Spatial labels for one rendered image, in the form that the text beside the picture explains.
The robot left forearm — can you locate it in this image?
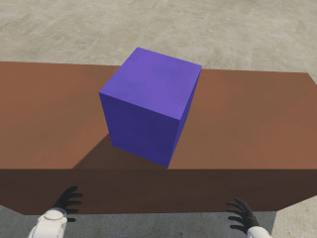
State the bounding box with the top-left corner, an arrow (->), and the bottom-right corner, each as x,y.
27,207 -> 67,238

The robot right forearm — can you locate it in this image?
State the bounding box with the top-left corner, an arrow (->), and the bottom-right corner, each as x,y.
247,226 -> 272,238

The carton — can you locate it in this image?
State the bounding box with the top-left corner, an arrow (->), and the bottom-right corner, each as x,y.
98,47 -> 202,168

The pedestal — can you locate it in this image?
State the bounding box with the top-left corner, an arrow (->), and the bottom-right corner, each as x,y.
0,60 -> 317,215

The robot right hand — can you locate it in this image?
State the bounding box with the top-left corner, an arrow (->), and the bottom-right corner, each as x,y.
226,197 -> 260,235

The robot left hand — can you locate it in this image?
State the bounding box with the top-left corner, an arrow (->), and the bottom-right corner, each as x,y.
53,185 -> 83,222

